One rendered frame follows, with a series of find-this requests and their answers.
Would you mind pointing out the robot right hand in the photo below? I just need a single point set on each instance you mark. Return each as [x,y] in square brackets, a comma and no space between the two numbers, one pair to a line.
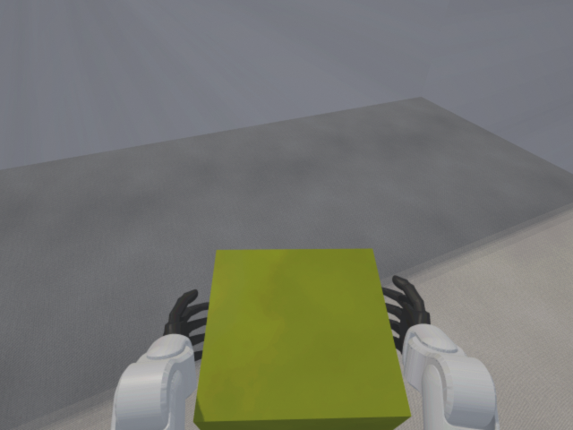
[412,313]

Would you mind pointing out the left robot forearm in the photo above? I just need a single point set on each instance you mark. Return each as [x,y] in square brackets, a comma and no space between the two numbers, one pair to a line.
[151,393]

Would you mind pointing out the carton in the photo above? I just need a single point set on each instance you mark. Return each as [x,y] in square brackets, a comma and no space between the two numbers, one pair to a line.
[298,339]

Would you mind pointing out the right robot forearm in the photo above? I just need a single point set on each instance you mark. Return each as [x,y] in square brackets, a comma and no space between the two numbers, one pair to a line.
[458,391]

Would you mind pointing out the robot left hand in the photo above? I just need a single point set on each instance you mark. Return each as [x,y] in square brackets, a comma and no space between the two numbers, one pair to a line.
[180,314]

